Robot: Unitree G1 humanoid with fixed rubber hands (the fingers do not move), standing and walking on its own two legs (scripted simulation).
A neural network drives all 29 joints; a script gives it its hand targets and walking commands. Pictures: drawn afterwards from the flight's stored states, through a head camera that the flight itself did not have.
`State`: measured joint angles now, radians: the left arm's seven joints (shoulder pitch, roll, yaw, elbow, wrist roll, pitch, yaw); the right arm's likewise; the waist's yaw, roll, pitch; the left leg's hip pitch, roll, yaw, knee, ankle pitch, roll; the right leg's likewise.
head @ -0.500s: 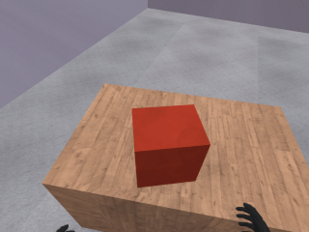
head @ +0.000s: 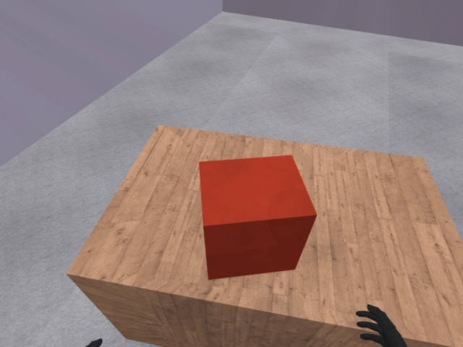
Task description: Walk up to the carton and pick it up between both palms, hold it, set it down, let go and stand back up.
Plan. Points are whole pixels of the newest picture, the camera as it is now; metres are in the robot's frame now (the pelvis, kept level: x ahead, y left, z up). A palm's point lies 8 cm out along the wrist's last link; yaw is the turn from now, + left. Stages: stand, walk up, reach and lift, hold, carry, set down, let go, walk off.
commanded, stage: stand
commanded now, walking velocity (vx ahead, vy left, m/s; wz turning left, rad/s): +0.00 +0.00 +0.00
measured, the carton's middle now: (249, 218) +0.42 +0.03 -0.08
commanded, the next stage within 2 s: none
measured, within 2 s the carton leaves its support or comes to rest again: neither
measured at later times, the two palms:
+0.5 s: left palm out of the picture +0.06 +0.29 -0.12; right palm out of the picture +0.17 -0.24 -0.08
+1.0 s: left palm out of the picture +0.06 +0.29 -0.11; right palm out of the picture +0.17 -0.24 -0.09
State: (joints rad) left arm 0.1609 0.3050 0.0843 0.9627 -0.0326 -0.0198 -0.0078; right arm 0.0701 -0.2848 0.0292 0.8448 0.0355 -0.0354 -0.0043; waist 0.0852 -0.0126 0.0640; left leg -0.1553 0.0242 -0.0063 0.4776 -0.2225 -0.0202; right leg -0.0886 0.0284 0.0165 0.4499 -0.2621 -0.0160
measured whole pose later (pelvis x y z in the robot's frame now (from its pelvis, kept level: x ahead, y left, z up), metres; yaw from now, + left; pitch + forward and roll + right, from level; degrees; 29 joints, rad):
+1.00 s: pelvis +0.00 +0.00 +0.00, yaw +0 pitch -6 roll -1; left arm 0.15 0.31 0.08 0.98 -0.03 -0.02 -0.01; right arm 0.07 -0.29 0.03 0.86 0.04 -0.04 0.00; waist 0.09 0.00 0.09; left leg -0.16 0.02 -0.01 0.48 -0.22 -0.02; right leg -0.09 0.03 0.02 0.44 -0.26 -0.01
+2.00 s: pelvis +0.00 +0.00 +0.00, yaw +0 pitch -6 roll -1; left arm 0.14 0.31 0.08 0.98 -0.03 -0.02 -0.01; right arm 0.07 -0.30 0.03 0.87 0.04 -0.03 0.00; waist 0.09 0.01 0.09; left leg -0.15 0.02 -0.01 0.47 -0.22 -0.02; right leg -0.09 0.03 0.02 0.44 -0.26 -0.01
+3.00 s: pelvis +0.00 +0.00 +0.00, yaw +0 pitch -5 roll -1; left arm 0.14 0.31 0.08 0.99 -0.03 -0.02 -0.01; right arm 0.07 -0.30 0.03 0.88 0.04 -0.03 0.00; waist 0.09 0.02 0.10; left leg -0.15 0.02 -0.01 0.47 -0.22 -0.02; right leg -0.09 0.03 0.02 0.44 -0.26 -0.01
